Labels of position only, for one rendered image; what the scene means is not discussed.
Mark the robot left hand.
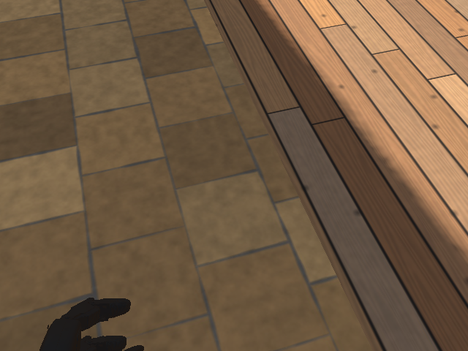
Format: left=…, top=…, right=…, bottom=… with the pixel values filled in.
left=39, top=298, right=144, bottom=351

